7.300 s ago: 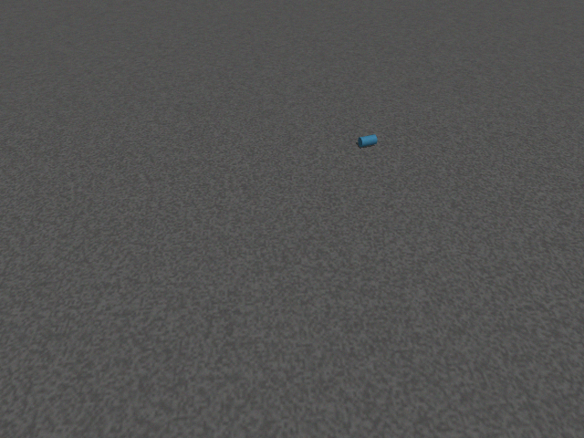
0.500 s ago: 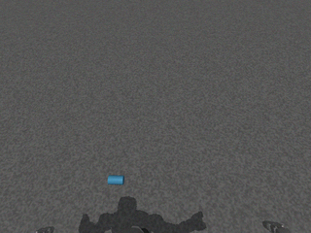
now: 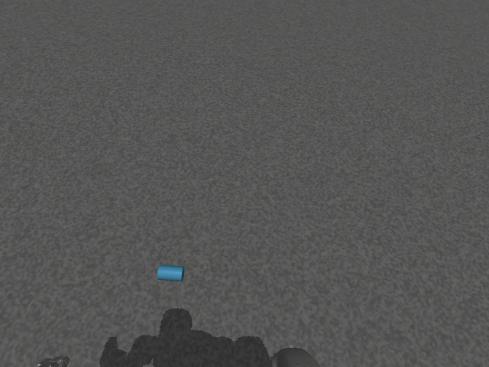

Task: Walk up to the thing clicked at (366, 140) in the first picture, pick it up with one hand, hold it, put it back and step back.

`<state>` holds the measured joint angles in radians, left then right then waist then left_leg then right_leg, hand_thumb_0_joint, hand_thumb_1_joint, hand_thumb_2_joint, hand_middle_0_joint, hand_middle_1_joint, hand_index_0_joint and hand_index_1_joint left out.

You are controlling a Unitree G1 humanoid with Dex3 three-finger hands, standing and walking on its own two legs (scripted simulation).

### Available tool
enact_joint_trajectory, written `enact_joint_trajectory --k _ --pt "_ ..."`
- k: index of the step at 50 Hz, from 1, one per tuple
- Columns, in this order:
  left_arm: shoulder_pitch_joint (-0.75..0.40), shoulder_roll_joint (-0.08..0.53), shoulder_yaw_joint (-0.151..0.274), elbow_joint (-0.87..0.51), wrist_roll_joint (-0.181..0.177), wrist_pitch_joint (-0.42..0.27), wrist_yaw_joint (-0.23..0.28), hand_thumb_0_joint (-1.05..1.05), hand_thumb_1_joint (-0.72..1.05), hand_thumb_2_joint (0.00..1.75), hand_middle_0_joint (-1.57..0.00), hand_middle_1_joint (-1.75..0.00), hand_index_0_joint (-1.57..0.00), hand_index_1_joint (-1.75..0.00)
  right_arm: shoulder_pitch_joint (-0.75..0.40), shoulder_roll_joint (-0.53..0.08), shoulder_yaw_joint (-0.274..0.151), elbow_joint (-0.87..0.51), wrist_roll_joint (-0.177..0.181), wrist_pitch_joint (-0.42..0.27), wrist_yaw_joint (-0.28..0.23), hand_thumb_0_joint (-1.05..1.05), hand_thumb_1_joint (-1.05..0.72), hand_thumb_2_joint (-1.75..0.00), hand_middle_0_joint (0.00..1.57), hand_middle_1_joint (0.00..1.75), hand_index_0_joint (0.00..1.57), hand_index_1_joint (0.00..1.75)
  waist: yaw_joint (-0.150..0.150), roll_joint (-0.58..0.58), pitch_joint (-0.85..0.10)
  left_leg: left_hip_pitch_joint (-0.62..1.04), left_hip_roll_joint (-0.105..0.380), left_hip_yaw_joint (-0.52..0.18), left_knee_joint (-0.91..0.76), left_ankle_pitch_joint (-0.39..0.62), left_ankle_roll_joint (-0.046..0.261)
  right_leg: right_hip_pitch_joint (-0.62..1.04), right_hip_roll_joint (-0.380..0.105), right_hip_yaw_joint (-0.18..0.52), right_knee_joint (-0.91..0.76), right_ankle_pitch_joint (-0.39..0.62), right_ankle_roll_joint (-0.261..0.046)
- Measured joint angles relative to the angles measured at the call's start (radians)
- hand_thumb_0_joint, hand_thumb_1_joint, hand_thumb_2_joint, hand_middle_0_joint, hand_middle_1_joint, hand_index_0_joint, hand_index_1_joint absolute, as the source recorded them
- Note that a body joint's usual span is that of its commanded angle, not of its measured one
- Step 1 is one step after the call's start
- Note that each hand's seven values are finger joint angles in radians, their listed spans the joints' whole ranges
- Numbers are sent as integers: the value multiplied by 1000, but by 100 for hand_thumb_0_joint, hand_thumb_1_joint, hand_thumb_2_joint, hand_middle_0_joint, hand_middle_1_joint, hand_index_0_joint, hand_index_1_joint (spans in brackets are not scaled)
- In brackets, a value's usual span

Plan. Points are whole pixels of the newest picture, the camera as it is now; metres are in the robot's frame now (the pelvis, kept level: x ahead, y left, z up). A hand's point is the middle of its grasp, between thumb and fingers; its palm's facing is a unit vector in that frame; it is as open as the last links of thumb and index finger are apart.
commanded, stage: walk up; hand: left
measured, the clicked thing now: (171, 272) +0.52 +0.27 -0.72
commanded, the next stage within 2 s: stand in 1.32 s
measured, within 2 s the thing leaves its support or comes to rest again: neither
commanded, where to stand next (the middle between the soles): +0.12 +0.03 m, yaw -4 degrees
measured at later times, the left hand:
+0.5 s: hand out of the picture +0.05 +0.31 -0.14, palm faces -0.01 -0.88 -0.47, open 7.4 cm
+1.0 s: hand out of the picture +0.09 +0.26 -0.14, palm faces -0.06 -0.93 -0.35, open 7.4 cm
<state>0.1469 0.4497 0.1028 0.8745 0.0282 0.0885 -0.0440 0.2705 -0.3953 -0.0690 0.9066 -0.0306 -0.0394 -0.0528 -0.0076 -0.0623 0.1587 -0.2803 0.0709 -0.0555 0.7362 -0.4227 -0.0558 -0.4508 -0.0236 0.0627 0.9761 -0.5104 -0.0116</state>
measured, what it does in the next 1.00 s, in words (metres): steps on the spot: right foot, then left foot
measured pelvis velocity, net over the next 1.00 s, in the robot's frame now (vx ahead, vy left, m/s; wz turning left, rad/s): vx -0.01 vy -0.01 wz -0.06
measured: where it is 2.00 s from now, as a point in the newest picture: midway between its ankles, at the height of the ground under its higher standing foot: outside the picture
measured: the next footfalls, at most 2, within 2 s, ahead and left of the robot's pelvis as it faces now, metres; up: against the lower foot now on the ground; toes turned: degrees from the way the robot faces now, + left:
right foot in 0.04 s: +0.04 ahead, -0.14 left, +0.00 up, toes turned -4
left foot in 0.46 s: +0.05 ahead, +0.11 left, +0.00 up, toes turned -4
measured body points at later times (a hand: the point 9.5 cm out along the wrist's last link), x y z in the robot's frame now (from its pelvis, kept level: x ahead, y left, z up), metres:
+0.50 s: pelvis -0.02 +0.01 -0.01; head +0.03 +0.01 +0.44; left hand +0.05 +0.35 -0.11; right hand +0.08 -0.30 -0.13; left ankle -0.01 +0.15 -0.71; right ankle +0.03 -0.15 -0.70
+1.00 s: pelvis -0.01 -0.01 +0.01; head +0.00 +0.00 +0.45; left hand +0.09 +0.30 -0.12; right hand +0.03 -0.34 -0.10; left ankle -0.01 +0.15 -0.71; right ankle +0.00 -0.12 -0.71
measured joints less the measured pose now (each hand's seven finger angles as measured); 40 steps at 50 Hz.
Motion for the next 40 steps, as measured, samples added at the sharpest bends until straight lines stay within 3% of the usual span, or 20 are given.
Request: enact_joint_trajectory --k 2,3,4,6,9,16,21,23,24,26,28,31,34,37,40 --pt "7 -4 -1 -1 -7 -20 0 0 90 90 -20 -30 -20 -29 -2 -28 -4 -11 1 14 4 1 -90 -90 21 30 21 31 -4 20 -7 -21 24 -9 42 -23 -6 57 -3 -28 -155 68 -8" --pt "8 -12 -1 2 -8 -35 4 0 90 90 -20 -30 -20 -29 -10 -44 -6 -13 3 24 6 1 -90 -90 21 30 21 31 -7 44 -2 -40 43 -23 87 -39 10 73 13 -44 -192 135 6" --pt "9 -22 -4 2 -5 -50 8 0 90 90 -20 -30 -20 -29 -24 -56 -8 -13 8 37 5 1 -90 -90 20 30 21 30 -14 65 6 -64 45 -46 152 -60 34 72 27 -58 -178 140 14" --pt "17 -40 -20 6 -3 -66 12 0 90 90 -20 -30 -20 -29 -53 -60 -8 -4 16 59 -1 1 -90 -90 20 30 21 30 -13 67 7 -107 -13 -74 288 -141 59 67 26 -54 -158 129 13" --pt "20 -81 -49 18 -6 -80 22 0 90 90 -20 -30 -20 -30 -80 -69 -6 2 26 63 6 1 -91 -90 20 30 20 30 -9 93 -1 -144 -56 -56 374 -129 74 89 25 -52 -205 153 9" --pt "56 -88 -65 4 -6 -130 62 0 89 90 -20 -30 -21 -30 -97 -44 -4 -15 -10 102 61 1 -91 -90 20 30 20 30 2 117 -20 -155 -45 -5 299 -105 70 89 11 -55 -248 182 15" --pt "72 -47 -56 -1 -4 -123 77 0 89 90 -20 -30 -21 -30 -113 -26 -9 -18 0 101 80 1 -91 -90 20 30 20 30 14 105 -17 -105 -33 15 157 -79 68 50 -20 -36 -212 176 39" --pt "72 -27 -54 4 -9 -111 75 0 89 90 -20 -30 -21 -30 -115 -16 -10 -10 4 85 78 1 -91 -90 20 30 20 30 19 83 -18 -55 -49 36 43 3 56 25 -42 -15 -172 161 53" --pt "67 -18 -52 11 -14 -102 76 0 89 90 -20 -30 -21 -30 -119 -3 -8 -3 0 76 74 1 -91 -90 20 30 20 30 27 60 -10 -46 -64 56 39 12 47 16 -50 15 -149 158 39" --pt "62 -17 -52 35 -22 -87 82 0 90 90 -20 -30 -21 -30 -113 11 5 1 4 64 75 1 -91 -90 20 30 20 30 24 65 -16 -49 -55 58 55 4 47 5 -9 47 -87 27 13" --pt "60 -8 -51 51 -28 -82 80 0 90 90 -20 -30 -20 -30 -108 32 18 7 6 55 72 1 -91 -90 20 30 21 30 19 63 -21 -41 -41 55 47 7 51 3 28 53 -14 -26 -2" --pt "58 2 -45 62 -33 -83 67 0 90 90 -20 -30 -20 -29 -100 51 33 9 9 39 67 1 -91 -90 20 30 21 30 19 50 -30 -30 -28 59 24 20 47 33 38 21 -27 -15 -11" --pt "63 -3 -41 69 -25 -84 51 0 90 90 -20 -30 -20 -29 -93 48 39 7 7 26 65 1 -90 -90 20 30 21 30 20 45 -42 -23 -16 71 15 22 41 99 29 -30 -148 -7 -12" --pt "56 -28 -40 81 -11 -89 41 0 90 90 -20 -30 -20 -29 -90 26 38 10 15 24 59 1 -90 -90 20 30 21 30 17 73 -40 -19 14 60 30 12 28 164 49 -62 -278 154 -3" --pt "65 -45 -49 74 -7 -96 26 0 90 90 -20 -30 -20 -29 -80 13 37 26 25 26 48 1 -90 -90 20 30 21 30 14 61 -61 -12 -12 47 21 -22 58 162 38 -60 -271 148 0"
